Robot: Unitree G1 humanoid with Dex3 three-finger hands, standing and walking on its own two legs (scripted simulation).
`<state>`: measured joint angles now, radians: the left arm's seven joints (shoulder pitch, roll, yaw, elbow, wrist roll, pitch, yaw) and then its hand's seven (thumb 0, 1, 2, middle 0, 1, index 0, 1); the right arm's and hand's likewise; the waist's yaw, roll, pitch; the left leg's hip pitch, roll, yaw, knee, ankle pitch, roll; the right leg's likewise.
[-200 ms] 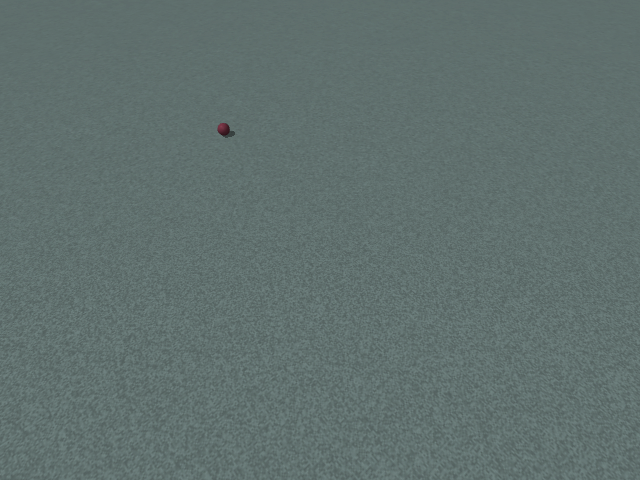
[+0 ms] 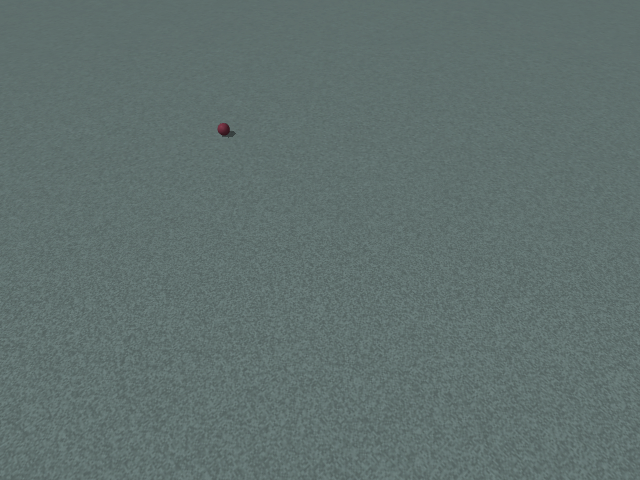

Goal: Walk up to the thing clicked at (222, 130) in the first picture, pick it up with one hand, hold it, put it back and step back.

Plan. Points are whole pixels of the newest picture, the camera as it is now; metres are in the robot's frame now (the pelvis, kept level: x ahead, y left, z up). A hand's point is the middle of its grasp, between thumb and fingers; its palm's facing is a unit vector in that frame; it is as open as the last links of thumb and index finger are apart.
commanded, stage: stand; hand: left
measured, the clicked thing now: (223, 129) +2.00 +0.53 -0.75
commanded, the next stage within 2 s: walk up in 0.92 s
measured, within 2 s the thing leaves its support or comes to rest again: neither
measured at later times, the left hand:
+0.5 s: hand out of the picture +0.08 +0.25 -0.16, palm faces -0.03 -0.94 -0.34, open 7.4 cm
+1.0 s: hand out of the picture +0.08 +0.26 -0.15, palm faces +0.00 -0.94 -0.33, open 7.4 cm
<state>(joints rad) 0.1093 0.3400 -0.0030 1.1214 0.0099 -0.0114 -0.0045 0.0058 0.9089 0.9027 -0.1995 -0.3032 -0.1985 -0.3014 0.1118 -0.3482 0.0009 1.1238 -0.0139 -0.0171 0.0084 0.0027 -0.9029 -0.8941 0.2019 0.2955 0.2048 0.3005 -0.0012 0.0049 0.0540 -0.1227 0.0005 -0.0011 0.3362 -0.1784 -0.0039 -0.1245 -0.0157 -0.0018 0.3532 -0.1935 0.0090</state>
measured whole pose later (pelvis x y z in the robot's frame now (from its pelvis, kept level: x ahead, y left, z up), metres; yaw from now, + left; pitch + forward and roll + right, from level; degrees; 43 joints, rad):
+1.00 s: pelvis +0.01 +0.00 +0.00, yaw +1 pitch -1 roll +0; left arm 0.16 0.36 0.03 1.07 0.03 -0.03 -0.05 0.01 0.91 0.90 -0.20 -0.30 -0.20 -0.30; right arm 0.17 -0.37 -0.04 1.08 -0.03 -0.02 0.06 0.00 -0.90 -0.89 0.20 0.30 0.21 0.30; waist 0.00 0.01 0.01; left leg -0.19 0.00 -0.02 0.48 -0.39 0.04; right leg -0.17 -0.01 -0.02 0.46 -0.39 -0.02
